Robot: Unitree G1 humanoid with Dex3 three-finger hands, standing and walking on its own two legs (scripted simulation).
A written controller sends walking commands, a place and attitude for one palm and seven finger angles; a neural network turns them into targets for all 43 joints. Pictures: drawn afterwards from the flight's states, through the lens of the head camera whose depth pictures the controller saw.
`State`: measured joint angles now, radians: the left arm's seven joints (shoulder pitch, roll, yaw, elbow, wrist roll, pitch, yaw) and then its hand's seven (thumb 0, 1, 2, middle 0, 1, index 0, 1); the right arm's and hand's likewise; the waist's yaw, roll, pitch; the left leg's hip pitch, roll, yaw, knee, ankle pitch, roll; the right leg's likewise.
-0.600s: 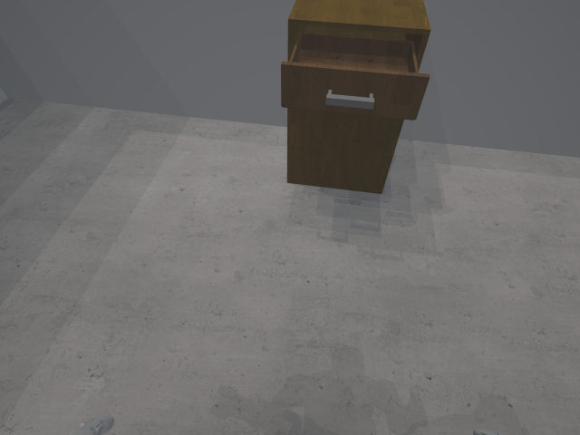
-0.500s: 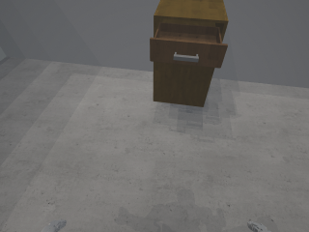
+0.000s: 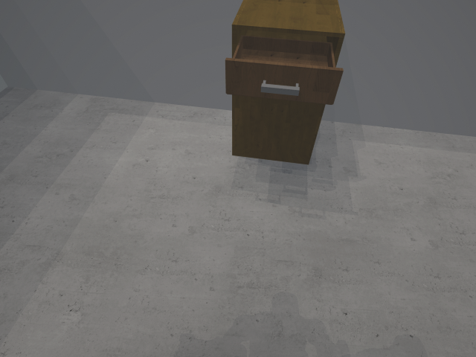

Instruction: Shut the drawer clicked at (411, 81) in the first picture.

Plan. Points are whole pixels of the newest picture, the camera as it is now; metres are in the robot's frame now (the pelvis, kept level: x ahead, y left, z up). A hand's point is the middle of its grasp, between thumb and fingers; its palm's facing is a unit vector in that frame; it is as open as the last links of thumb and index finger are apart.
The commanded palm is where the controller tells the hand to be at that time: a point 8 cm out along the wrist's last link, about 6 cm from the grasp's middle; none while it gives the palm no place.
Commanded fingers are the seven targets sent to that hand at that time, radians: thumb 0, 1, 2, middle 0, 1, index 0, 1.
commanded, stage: stand and wait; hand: left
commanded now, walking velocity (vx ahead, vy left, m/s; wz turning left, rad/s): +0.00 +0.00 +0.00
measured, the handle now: (280, 86) +1.03 -0.09 -0.09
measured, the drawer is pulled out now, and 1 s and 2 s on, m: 0.28 0.28 0.28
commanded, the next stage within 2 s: look at it before walking up in 0.22 s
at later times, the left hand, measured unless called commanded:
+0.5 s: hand out of the picture +0.06 +0.24 -0.15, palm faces -0.01 -0.94 -0.33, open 7.4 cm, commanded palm none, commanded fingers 0.00 0.90 0.90 -0.20 -0.30 -0.20 -0.30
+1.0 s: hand out of the picture +0.04 +0.25 -0.16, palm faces -0.02 -0.95 -0.33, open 7.4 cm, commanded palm none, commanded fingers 0.00 0.90 0.90 -0.20 -0.30 -0.20 -0.30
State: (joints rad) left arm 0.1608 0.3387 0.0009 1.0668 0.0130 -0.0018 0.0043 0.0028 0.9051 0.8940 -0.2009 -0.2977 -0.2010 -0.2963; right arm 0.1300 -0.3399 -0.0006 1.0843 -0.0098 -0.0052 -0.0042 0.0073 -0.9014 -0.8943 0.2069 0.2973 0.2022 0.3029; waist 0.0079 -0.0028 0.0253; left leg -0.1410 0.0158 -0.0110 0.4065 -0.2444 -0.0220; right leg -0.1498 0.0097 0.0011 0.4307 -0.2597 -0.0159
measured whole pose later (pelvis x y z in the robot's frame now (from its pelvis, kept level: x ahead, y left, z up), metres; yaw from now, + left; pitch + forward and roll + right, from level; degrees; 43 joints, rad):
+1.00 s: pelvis -0.01 +0.01 +0.00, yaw +0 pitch -1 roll +0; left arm 0.16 0.33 0.00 1.10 0.01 -0.01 0.01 0.00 0.91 0.89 -0.20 -0.30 -0.20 -0.30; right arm 0.13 -0.32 0.00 1.12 -0.01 -0.01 0.00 0.01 -0.90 -0.89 0.21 0.30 0.20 0.30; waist 0.01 -0.01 0.02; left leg -0.15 0.01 -0.01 0.37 -0.20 -0.02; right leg -0.15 0.01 0.01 0.38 -0.21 -0.01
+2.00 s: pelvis +0.30 -0.03 +0.00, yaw -32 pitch +0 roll +0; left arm 0.22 0.26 0.11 0.94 0.04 0.01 -0.03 0.00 0.91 0.90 -0.19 -0.30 -0.19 -0.29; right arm 0.28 -0.16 -0.04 0.98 -0.02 -0.09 -0.02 0.00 -0.93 -0.89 0.21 0.30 0.20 0.30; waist 0.03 -0.06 0.04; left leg -0.17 0.06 0.23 0.44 -0.27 0.02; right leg -0.62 -0.08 -0.04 1.18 -0.23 0.00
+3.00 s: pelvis +0.45 -0.19 +0.00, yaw -30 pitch +1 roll -1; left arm 0.21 0.23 0.08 0.96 0.01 0.04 0.03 0.00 0.91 0.89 -0.19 -0.30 -0.19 -0.30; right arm 0.22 -0.21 -0.06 0.94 -0.02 0.04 0.00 0.00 -0.90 -0.89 0.21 0.30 0.20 0.30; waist -0.01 0.03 0.06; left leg -0.33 -0.03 -0.10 0.49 -0.18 0.01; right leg -0.36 -0.02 0.01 0.78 -0.45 0.06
